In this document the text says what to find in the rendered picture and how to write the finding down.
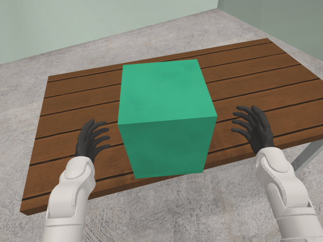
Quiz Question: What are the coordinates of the left robot forearm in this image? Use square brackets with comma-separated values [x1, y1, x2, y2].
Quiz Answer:
[41, 156, 96, 242]

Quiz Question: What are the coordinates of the robot left hand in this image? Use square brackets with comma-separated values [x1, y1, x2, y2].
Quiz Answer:
[75, 119, 111, 164]

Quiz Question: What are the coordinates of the right robot forearm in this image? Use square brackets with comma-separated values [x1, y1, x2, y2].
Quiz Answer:
[254, 147, 323, 242]

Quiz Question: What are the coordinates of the table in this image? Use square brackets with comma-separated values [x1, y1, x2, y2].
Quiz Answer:
[20, 38, 323, 216]

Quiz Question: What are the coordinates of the robot right hand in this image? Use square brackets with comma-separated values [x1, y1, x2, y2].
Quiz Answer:
[231, 105, 275, 154]

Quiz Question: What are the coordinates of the carton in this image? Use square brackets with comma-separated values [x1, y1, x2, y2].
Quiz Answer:
[118, 59, 218, 178]

